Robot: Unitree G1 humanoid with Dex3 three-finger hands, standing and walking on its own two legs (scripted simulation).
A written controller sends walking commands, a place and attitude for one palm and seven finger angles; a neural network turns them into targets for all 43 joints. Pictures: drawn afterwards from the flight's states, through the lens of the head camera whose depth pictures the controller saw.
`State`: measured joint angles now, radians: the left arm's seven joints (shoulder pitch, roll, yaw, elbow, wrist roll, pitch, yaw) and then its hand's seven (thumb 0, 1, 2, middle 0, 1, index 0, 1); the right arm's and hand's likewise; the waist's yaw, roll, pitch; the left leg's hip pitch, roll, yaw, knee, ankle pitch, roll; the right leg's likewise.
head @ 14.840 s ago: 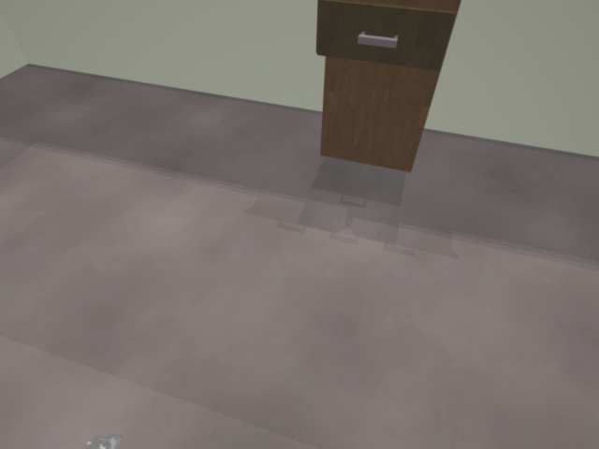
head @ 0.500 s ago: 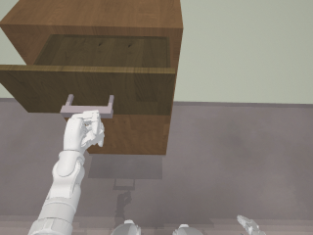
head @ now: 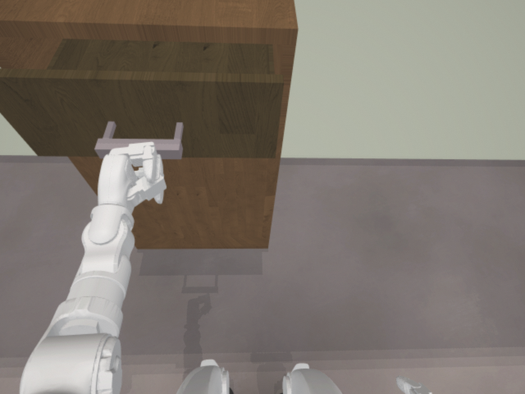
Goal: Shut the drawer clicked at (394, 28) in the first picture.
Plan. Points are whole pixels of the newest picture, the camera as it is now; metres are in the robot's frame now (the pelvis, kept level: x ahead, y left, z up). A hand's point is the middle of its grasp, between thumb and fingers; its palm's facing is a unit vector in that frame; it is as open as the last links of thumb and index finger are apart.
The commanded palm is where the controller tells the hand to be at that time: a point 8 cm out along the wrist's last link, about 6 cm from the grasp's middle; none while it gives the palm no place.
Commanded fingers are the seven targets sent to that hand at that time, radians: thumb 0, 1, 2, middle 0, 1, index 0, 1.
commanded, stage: push the drawer shut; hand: left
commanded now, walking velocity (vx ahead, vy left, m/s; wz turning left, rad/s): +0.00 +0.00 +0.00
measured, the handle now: (142, 138) +0.51 +0.19 +0.06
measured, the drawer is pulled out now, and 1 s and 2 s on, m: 0.09 0.00 0.00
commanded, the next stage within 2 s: pull the fist back off the drawer in 1.02 s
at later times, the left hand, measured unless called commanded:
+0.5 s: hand (167, 143) +0.50 +0.15 +0.05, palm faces +0.00 -1.00 -0.02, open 3.1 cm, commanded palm +0.48 +0.20 +0.06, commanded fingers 0.00 0.90 0.90 -1.40 -1.60 -1.40 -1.60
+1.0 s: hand (164, 133) +0.53 +0.16 +0.05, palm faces +0.02 -1.00 -0.03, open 3.0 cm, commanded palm +0.54 +0.19 +0.06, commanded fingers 0.00 0.90 0.90 -1.40 -1.60 -1.40 -1.60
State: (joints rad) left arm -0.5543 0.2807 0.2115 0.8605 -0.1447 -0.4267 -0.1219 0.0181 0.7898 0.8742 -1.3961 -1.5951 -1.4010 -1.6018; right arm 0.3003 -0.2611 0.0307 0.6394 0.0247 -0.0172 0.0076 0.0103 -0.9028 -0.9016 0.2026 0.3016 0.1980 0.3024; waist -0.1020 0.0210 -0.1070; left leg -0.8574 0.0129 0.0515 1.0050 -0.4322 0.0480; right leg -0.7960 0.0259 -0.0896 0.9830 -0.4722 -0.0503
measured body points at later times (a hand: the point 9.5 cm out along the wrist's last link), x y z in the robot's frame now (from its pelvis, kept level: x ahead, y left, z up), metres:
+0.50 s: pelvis +0.00 +0.01 -0.01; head +0.12 +0.02 +0.43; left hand +0.50 +0.20 +0.06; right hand +0.00 -0.25 -0.12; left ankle +0.03 +0.09 -0.67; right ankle +0.00 -0.09 -0.67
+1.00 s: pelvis +0.00 +0.01 -0.02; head +0.13 +0.04 +0.41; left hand +0.52 +0.21 +0.05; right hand -0.02 -0.25 -0.13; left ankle +0.03 +0.09 -0.67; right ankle +0.00 -0.09 -0.67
